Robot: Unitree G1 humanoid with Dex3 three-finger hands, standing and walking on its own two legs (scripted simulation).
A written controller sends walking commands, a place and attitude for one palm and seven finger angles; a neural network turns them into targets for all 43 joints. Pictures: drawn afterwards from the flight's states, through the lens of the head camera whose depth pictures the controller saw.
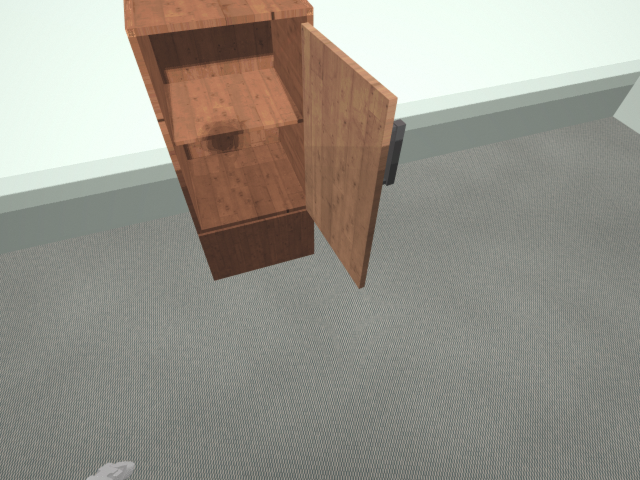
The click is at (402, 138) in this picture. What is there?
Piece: cupboard door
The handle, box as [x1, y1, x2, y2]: [383, 119, 405, 185]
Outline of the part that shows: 400,119 393,122 383,179 383,184 384,183 386,185 393,183 405,127 405,123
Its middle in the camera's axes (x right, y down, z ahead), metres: +0.14 -0.17 +0.83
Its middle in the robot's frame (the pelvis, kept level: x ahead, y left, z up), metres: +0.74 -0.10 -0.04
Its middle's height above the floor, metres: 0.72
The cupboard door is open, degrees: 97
